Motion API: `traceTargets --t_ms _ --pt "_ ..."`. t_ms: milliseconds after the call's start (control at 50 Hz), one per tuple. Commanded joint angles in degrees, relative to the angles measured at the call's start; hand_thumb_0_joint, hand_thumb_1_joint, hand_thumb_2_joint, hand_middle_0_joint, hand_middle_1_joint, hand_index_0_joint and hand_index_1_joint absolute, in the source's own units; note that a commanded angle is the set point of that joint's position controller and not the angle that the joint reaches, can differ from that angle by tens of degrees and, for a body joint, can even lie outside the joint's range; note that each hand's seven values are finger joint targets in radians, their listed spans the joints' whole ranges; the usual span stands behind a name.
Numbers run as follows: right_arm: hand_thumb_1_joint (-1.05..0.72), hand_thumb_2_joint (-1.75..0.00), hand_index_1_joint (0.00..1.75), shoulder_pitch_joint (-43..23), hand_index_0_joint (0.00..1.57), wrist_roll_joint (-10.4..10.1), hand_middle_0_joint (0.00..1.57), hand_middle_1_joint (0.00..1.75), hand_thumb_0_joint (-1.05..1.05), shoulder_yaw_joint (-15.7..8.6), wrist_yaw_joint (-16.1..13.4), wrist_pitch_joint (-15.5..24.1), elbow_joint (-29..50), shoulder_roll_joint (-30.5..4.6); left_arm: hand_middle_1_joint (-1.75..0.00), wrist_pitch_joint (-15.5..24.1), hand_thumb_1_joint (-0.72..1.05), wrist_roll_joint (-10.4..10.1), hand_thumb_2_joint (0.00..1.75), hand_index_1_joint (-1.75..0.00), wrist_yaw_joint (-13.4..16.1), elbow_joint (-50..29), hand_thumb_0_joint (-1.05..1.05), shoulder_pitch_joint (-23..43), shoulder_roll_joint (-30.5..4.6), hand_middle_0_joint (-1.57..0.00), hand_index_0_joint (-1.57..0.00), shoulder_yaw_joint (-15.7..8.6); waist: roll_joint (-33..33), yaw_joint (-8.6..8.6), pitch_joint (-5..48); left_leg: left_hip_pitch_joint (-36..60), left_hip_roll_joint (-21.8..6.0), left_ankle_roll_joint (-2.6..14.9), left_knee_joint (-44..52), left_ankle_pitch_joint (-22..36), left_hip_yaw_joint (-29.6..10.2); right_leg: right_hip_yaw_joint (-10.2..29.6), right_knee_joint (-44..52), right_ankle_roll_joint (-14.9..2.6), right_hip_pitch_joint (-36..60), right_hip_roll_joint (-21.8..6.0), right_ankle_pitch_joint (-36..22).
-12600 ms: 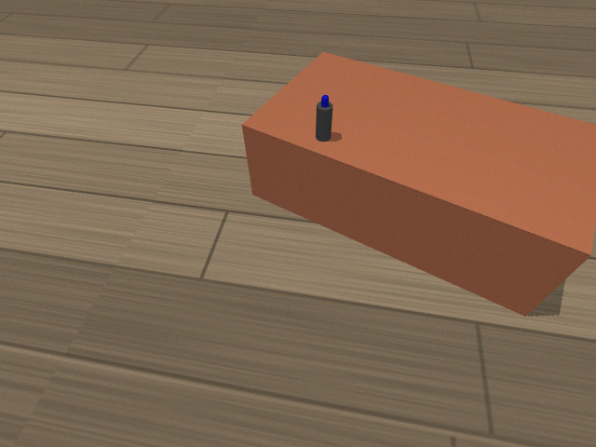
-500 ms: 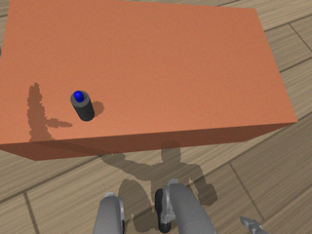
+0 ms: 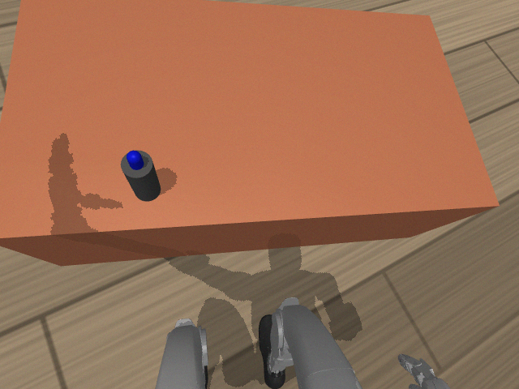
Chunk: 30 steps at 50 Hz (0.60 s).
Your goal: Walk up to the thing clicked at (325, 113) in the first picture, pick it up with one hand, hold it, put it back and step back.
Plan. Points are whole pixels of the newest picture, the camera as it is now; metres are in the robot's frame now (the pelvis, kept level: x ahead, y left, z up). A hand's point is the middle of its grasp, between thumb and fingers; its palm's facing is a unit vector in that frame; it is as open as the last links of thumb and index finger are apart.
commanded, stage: go down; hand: left
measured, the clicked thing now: (141, 174) +0.49 +0.17 -0.19
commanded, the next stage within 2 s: approach in 1.32 s
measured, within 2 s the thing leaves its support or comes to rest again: neither
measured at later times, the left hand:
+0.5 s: hand out of the picture +0.46 +0.37 +0.07, palm faces +0.14 -0.99 +0.02, open 17.1 cm
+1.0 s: hand out of the picture +0.46 +0.38 +0.07, palm faces +0.14 -0.99 +0.02, open 17.2 cm
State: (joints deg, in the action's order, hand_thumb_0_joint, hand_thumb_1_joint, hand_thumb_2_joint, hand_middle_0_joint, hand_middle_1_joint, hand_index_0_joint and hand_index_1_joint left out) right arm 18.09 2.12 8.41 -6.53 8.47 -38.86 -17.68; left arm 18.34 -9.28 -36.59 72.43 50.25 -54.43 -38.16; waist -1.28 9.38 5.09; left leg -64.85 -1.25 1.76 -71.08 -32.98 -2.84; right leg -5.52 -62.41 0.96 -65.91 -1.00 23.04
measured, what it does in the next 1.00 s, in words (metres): stands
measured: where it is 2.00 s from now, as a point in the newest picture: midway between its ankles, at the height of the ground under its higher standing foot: (235, 381)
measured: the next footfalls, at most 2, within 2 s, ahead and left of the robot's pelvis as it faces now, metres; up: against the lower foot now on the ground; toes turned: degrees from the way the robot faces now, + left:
none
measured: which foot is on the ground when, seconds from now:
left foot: down 0.00-1.00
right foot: down 0.00-1.00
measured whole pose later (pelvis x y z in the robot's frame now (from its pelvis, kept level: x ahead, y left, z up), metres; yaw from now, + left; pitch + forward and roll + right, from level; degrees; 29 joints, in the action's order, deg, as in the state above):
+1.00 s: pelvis +0.00 +0.00 +0.00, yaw +0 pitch +27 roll -6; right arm 18.9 1.8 8.7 -6.2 8.2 -38.8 -17.6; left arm 18.4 -9.4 -36.4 72.5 49.8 -54.8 -38.5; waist -1.3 9.7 5.0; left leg -65.5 -1.3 1.8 -71.5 -33.0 -2.8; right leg -5.4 -62.6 1.0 -66.5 -0.9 22.8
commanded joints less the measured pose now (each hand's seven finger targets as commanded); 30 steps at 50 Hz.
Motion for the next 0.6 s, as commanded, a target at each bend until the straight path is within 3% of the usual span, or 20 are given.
traceTargets --t_ms 0,80,120,180,220,280,320,400,420,480,580 --pt "-0.89 -0.90 0.30 11.6 0.20 -0.5 0.20 0.30 0.00 -4.4 -1.2 0.8 1.2 -12.5 -0.05 3.3 -0.44 -1.4 0.09 -0.06 0.0 -11.8 0.00 17.4 -22.7 -0.04 -0.03 -2.9 16.2 -1.75 30.4 24.3 0.0 -2.32 9.0 32.8 -3.6 2.3 3.6 -3.69 13.5 1.5 -14.6" --pt "-0.89 -0.90 0.30 11.3 0.20 -0.6 0.20 0.30 0.00 -4.5 -1.0 0.7 1.5 -12.8 -0.04 3.3 -0.43 -1.5 0.09 -0.05 -0.2 -12.6 0.00 16.1 -23.3 -0.04 -0.02 -3.5 17.4 -2.32 31.4 27.2 -0.5 -2.94 9.1 35.5 -4.5 1.6 3.2 -3.88 11.6 1.8 -14.5" --pt "-0.89 -0.90 0.30 11.4 0.20 -0.6 0.20 0.30 0.00 -4.5 -1.0 0.6 1.8 -12.7 -0.04 3.0 -0.42 -1.8 0.09 -0.05 -0.3 -11.7 0.00 14.7 -21.7 -0.04 -0.02 -3.3 16.0 -2.00 31.0 25.9 -0.3 -2.56 9.1 35.0 -4.0 1.9 3.5 -3.81 13.2 1.7 -15.1" --pt "-0.89 -0.90 0.30 11.5 0.20 -0.7 0.20 0.30 0.00 -4.7 -1.1 0.6 1.8 -12.7 -0.05 3.2 -0.41 -1.9 0.09 -0.06 -0.4 -13.9 0.00 16.1 -22.9 -0.04 -0.03 -3.7 16.3 -2.00 30.9 25.0 -0.1 -2.40 9.6 31.8 -3.7 2.2 4.0 -3.78 14.0 1.6 -13.5" --pt "-0.89 -0.90 0.30 11.1 0.20 -0.9 0.20 0.30 0.00 -4.8 -1.3 0.7 1.6 -12.5 -0.05 3.1 -0.44 -1.8 0.09 -0.06 -0.4 -13.5 0.00 16.8 -21.8 -0.04 -0.03 -2.7 16.3 -1.63 29.5 25.2 -0.2 -2.44 10.0 29.8 -3.7 2.3 4.3 -3.75 12.6 1.7 -12.2" --pt "-0.89 -0.90 0.30 11.4 0.20 -0.8 0.20 0.30 0.00 -4.4 -1.3 0.8 1.3 -12.3 -0.05 3.2 -0.43 -2.1 0.09 -0.06 -0.4 -12.1 0.00 16.6 -21.8 -0.04 -0.03 -3.0 15.6 -1.26 28.3 23.7 -0.1 -2.17 9.3 30.6 -3.5 2.4 4.4 -3.65 12.8 1.6 -13.0" --pt "-0.89 -0.90 0.30 11.2 0.20 -0.8 0.20 0.30 0.00 -4.7 -1.3 0.9 1.7 -12.5 -0.05 3.4 -0.44 -1.7 0.09 -0.06 -0.2 -12.5 0.00 15.9 -21.9 -0.04 -0.03 -2.9 15.2 -2.05 28.1 23.3 0.1 -2.04 9.7 28.7 -3.3 2.7 4.4 -3.74 13.0 1.6 -12.0" --pt "-0.89 -0.90 0.30 11.1 0.20 -0.8 0.20 0.30 0.00 -4.4 -1.2 0.8 1.5 -12.4 -0.05 3.5 -0.45 -1.6 0.10 -0.06 -0.2 -11.6 0.00 15.5 -22.0 -0.04 -0.02 -2.8 16.0 -1.58 29.1 23.5 0.0 -2.18 9.2 30.9 -3.4 2.4 3.7 -3.71 13.3 1.5 -13.7" --pt "-0.89 -0.90 0.30 11.4 0.20 -0.7 0.20 0.30 0.00 -4.5 -1.1 0.7 1.5 -12.4 -0.05 3.6 -0.45 -1.8 0.08 -0.05 -0.3 -13.1 0.00 15.9 -22.5 -0.04 -0.03 -3.5 17.6 -2.44 29.3 24.8 -0.1 -2.60 9.4 32.4 -3.8 2.2 3.5 -3.87 12.1 1.5 -13.6" --pt "-0.89 -0.90 0.30 11.7 0.20 -0.8 0.20 0.30 0.00 -4.6 -1.2 0.7 1.2 -12.7 -0.05 3.5 -0.45 -1.9 0.09 -0.06 -0.6 -12.6 0.00 16.9 -21.1 -0.04 -0.03 -2.4 16.5 -1.08 30.0 25.9 -0.4 -2.58 9.3 33.3 -4.0 1.9 3.6 -3.80 11.9 1.7 -14.0" --pt "-0.89 -0.90 0.30 11.3 0.20 -0.7 0.20 0.30 0.00 -4.5 -1.3 0.7 1.2 -12.5 -0.04 3.7 -0.44 -1.8 0.08 -0.05 -0.2 -13.7 0.00 18.5 -23.5 -0.04 -0.03 -3.4 17.7 -1.74 31.3 25.5 0.0 -2.32 9.0 31.4 -3.5 2.5 3.9 -3.70 12.7 1.5 -13.4"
